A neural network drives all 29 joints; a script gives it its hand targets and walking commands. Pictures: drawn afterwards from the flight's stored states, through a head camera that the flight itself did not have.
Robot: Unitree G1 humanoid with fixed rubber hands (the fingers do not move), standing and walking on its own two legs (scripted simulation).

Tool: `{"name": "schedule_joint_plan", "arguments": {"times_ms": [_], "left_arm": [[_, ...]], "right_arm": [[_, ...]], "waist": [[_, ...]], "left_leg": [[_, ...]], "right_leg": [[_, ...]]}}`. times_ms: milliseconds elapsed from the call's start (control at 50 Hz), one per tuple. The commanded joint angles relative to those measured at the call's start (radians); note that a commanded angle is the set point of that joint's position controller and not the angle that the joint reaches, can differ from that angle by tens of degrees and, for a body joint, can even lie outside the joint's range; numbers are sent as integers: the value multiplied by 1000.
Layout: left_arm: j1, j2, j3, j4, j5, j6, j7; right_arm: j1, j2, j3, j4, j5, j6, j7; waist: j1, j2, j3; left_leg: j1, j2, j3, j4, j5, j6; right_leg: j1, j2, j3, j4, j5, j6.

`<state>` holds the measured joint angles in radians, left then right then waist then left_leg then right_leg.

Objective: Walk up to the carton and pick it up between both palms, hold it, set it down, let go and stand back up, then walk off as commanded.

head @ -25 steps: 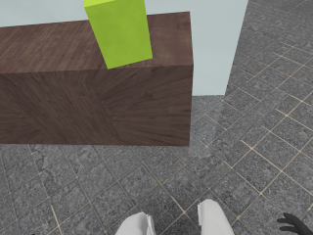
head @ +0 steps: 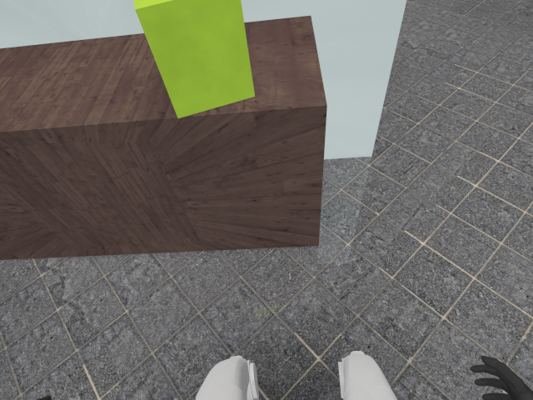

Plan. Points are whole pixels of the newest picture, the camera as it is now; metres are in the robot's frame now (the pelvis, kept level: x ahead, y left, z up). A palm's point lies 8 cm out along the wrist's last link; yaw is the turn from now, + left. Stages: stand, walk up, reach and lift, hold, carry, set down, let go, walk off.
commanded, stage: walk up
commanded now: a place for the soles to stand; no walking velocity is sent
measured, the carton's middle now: (195, 39) +0.85 +0.20 +0.11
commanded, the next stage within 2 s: none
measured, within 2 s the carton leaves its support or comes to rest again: neither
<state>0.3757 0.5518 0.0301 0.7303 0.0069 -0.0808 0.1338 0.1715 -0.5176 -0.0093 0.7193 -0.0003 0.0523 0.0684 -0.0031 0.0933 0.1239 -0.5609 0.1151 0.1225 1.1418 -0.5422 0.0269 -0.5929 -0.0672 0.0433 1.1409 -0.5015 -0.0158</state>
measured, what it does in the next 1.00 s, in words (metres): steps on the spot: right foot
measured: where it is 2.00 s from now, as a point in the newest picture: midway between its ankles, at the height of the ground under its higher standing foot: (279, 363)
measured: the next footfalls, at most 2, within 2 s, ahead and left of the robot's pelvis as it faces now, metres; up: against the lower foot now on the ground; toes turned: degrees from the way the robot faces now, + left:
right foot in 0.30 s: +0.10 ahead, -0.17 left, +0.00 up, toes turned -4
left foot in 1.22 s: +0.18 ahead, +0.11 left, +0.00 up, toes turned +3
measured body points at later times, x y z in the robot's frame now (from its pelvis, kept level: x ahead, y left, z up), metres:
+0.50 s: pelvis +0.03 -0.02 +0.02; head +0.06 -0.04 +0.46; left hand +0.14 +0.33 -0.05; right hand +0.11 -0.36 -0.09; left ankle +0.06 +0.10 -0.65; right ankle +0.07 -0.16 -0.65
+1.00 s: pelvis +0.03 -0.02 +0.02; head +0.05 -0.04 +0.47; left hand +0.16 +0.32 -0.04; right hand +0.11 -0.37 -0.09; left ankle +0.05 +0.09 -0.65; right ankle +0.06 -0.17 -0.65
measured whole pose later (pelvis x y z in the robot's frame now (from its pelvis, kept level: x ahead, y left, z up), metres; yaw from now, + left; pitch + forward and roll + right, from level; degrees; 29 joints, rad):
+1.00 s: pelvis +0.03 -0.02 +0.02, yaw -5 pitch -2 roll +0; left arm 0.32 0.51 0.03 0.73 0.01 -0.10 0.08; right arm 0.17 -0.49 -0.01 0.83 0.00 0.02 0.05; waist -0.03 0.04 0.10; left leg -0.49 0.09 0.10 1.09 -0.57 0.01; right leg -0.53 -0.03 0.03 1.04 -0.48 0.01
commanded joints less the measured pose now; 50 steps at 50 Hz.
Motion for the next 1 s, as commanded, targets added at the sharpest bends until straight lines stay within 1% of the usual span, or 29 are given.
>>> {"name": "schedule_joint_plan", "arguments": {"times_ms": [0, 80, 220, 280, 300, 320, 340, 380, 440, 460, 480, 500, 520, 540, 600, 620, 640, 660, 680, 760, 800, 820, 840, 880, 900, 920, 940, 960, 980], "left_arm": [[-117, 188, 70, -30, 16, 0, -7], [-42, 224, 98, 44, 10, 3, -40], [-12, 162, 93, 43, 5, -14, -57], [106, 162, 99, 94, 7, -28, -48], [140, 210, 113, 98, 16, -31, -40], [141, 314, 132, 81, 20, -28, -32], [93, 337, 131, 63, 12, -24, -31], [4, 304, 110, 44, 9, -24, -29], [-91, 239, 83, 17, 7, -12, -38], [-116, 202, 70, 3, 2, -8, -41], [-144, 148, 56, -12, -2, -5, -42], [-147, 124, 53, -17, -4, -1, -40], [-147, 156, 64, -11, 1, -1, -40], [-119, 161, 66, 2, 1, -3, -45], [15, 163, 78, 62, -1, -29, -56], [70, 188, 89, 74, 1, -35, -54], [103, 253, 107, 78, 7, -36, -49], [91, 293, 113, 68, 4, -30, -44], [39, 306, 111, 51, 7, -26, -41], [-111, 227, 78, 11, 8, -13, -44], [-183, 139, 54, -15, 0, -7, -51], [-170, 122, 50, -19, -3, -4, -46], [-151, 147, 59, -10, 0, -5, -47], [-72, 155, 67, 28, -2, -14, -57], [56, 227, 103, 59, -10, -39, -62], [161, 276, 129, 107, 0, -54, -60], [265, 354, 165, 129, 12, -62, -56], [262, 398, 178, 108, 5, -57, -47], [194, 392, 173, 77, -6, -53, -38]], "right_arm": [[108, -333, -165, 1, -26, -61, -46], [9, -256, -138, 3, -35, -81, -58], [21, -237, -131, 27, -29, -77, -51], [-59, -170, -102, -2, -17, -61, -48], [-46, -125, -88, -16, -15, -56, -51], [-77, -86, -74, -46, -17, -48, -55], [-105, -126, -79, -51, -23, -38, -60], [-99, -160, -92, -17, -17, -47, -53], [75, -158, -111, 58, -13, -64, -47], [111, -181, -121, 70, -18, -69, -50], [141, -221, -132, 77, -24, -76, -54], [95, -248, -130, 64, -21, -79, -55], [59, -253, -129, 65, -24, -80, -55], [26, -249, -125, 62, -25, -82, -54], [-69, -188, -98, 22, -16, -74, -50], [-96, -157, -91, 0, -11, -68, -47], [-111, -113, -80, -22, -10, -59, -51], [-115, -112, -74, -31, -14, -48, -57], [-114, -138, -80, -21, -21, -43, -56], [42, -163, -112, 64, -20, -63, -43], [117, -215, -129, 86, -25, -75, -50], [82, -235, -124, 78, -24, -79, -51], [39, -242, -119, 73, -24, -80, -51], [-25, -228, -111, 58, -21, -78, -51], [-15, -267, -144, 13, -40, -68, -18], [-63, -213, -132, -10, -45, -58, -6], [-144, -137, -114, -59, -53, -49, 2], [-182, -138, -110, -72, -60, -40, -1], [-190, -187, -113, -59, -62, -38, 0]], "waist": [[-110, 23, -92], [-31, -41, -45], [-44, 54, -181], [35, -57, -257], [45, -170, -279], [62, -325, -244], [57, -246, -235], [23, -210, -181], [-68, -257, -219], [-91, -182, -234], [-110, -46, -242], [-92, 24, -206], [-87, 29, -160], [-67, 25, -149], [13, -59, -213], [36, -144, -251], [42, -284, -265], [51, -294, -258], [41, -268, -227], [-63, -237, -196], [-114, -33, -209], [-87, 30, -173], [-72, 32, -151], [-27, 1, -168], [11, 39, -218], [62, -109, -222], [124, -345, -218], [149, -343, -198], [128, -216, -157]], "left_leg": [[245, 339, -767, -859, -346, 78], [164, 279, -575, -767, -215, 71], [268, 237, -330, -533, 186, 156], [119, 143, -151, -276, 237, 105], [-10, 89, -94, -113, 183, 59], [-204, -41, -81, 43, -27, 3], [-206, -20, -155, 26, -175, -12], [-140, -2, -163, -37, -134, -8], [151, -17, -144, -272, 158, 35], [262, 38, -244, -378, 200, 67], [369, 145, -387, -523, 169, 109], [348, 263, -507, -628, 118, 165], [318, 301, -546, -643, 150, 206], [296, 295, -516, -612, 163, 224], [135, 159, -265, -402, 319, 147], [40, 79, -163, -254, 309, 86], [-73, -27, -96, -63, 186, 25], [-146, -61, -127, -42, -88, 7], [-143, -40, -160, -32, -153, 3], [161, -31, -157, -291, 122, 47], [344, 125, -380, -547, 78, 123], [314, 228, -490, -638, 76, 180], [285, 270, -530, -641, 132, 225], [213, 235, -438, -558, 186, 226], [153, 181, -365, -498, -144, 196], [-31, 90, -275, -331, -350, 141], [-339, -61, -122, -46, -298, 43], [-507, -80, -144, 134, -143, 6], [-516, -25, -209, 144, -76, -6]], "right_leg": [[-386, 64, 44, 235, -54, -26], [-227, 0, -1, 133, -10, -15], [-49, 26, -108, -141, 19, -31], [239, 90, -110, -356, 193, -46], [342, 9, 93, -391, 292, -88], [373, -179, 541, -561, 269, -201], [358, -286, 726, -613, 256, -296], [296, -240, 595, -538, 325, -287], [126, -121, 348, -374, 414, -183], [12, -59, 251, -273, 395, -134], [-108, 29, 61, -92, 330, -59], [-157, 56, -91, -38, 113, -23], [-169, 40, -75, -10, -78, -24], [-137, 31, -65, -26, -99, -31], [160, 52, -62, -274, 221, -60], [282, 12, 61, -336, 371, -87], [344, -123, 374, -468, 407, -164], [376, -237, 604, -558, 399, -258], [343, -269, 639, -569, 326, -292], [93, -128, 356, -407, 311, -184], [-113, 32, 37, -122, 269, -53], [-137, 59, -99, -63, 110, -22], [-127, 48, -87, -49, -58, -22], [6, 40, -83, -154, -9, -39], [131, 52, -87, -286, -98, -74], [308, 19, 39, -420, -172, -91], [520, -130, 455, -657, -467, -167], [595, -297, 842, -841, -627, -254], [572, -350, 866, -851, -603, -281]]}}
